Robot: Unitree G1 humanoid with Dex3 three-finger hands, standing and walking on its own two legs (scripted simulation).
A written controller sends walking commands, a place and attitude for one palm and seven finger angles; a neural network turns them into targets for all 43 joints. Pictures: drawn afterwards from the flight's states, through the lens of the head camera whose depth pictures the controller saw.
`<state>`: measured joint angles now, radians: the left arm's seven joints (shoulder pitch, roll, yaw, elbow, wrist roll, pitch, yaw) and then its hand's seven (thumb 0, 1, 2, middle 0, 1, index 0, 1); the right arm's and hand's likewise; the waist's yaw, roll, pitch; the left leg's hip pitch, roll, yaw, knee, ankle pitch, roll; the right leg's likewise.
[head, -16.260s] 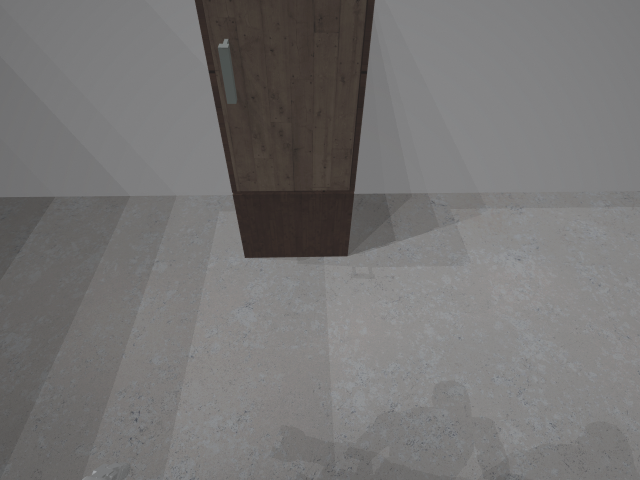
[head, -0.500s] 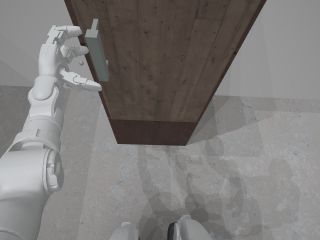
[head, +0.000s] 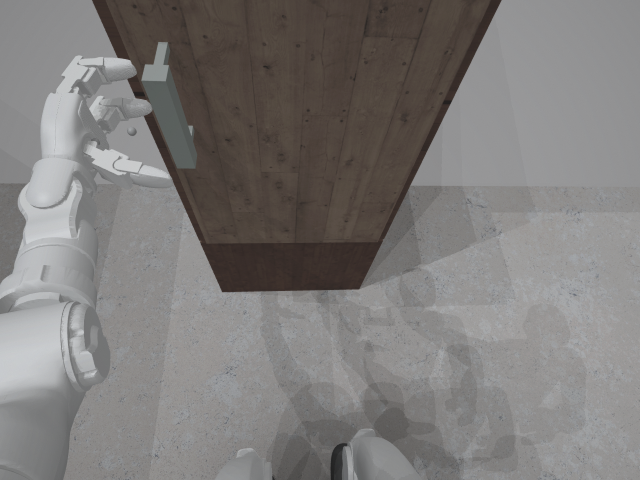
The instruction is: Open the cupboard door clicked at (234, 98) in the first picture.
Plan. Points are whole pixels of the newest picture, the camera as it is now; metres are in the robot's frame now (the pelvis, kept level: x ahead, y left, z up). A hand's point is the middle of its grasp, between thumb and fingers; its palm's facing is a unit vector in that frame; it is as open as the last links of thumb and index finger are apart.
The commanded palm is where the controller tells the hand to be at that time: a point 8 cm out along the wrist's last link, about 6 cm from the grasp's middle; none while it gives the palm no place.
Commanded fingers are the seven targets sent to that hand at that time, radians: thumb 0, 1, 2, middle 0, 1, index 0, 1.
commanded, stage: move the hooked fingers beside the handle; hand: left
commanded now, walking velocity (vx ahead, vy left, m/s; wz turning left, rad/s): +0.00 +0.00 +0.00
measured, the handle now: (175, 110) +0.55 +0.15 +0.08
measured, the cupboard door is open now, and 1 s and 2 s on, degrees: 0 0 0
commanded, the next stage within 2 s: slide the fingers in behind the handle in 1.20 s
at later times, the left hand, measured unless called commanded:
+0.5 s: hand (115, 139) +0.50 +0.21 +0.09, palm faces -0.02 -1.00 -0.04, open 14.0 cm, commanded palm +0.47 +0.25 +0.09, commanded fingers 0.00 -0.50 0.30 -0.30 -1.20 -0.30 -1.20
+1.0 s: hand (117, 137) +0.50 +0.20 +0.09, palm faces -0.03 -1.00 -0.03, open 13.9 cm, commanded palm +0.47 +0.25 +0.09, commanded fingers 0.00 -0.50 0.30 -0.30 -1.20 -0.30 -1.20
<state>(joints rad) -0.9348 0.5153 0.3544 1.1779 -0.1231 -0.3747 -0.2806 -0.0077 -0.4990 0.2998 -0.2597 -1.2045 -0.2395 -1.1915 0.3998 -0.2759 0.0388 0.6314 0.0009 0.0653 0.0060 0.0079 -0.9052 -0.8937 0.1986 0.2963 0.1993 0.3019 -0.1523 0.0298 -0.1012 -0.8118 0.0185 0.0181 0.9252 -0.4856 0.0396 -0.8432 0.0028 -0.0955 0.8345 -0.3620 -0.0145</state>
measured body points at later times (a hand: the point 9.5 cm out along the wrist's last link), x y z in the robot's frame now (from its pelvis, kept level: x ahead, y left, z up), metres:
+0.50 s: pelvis +0.00 +0.00 +0.00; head +0.12 +0.01 +0.44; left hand +0.49 +0.26 +0.09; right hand +0.01 -0.27 -0.11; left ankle -0.04 +0.09 -0.69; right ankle +0.01 -0.12 -0.69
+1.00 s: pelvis -0.01 +0.00 +0.00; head +0.12 +0.01 +0.43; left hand +0.49 +0.26 +0.10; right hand -0.02 -0.27 -0.11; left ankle -0.04 +0.09 -0.69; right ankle +0.01 -0.12 -0.69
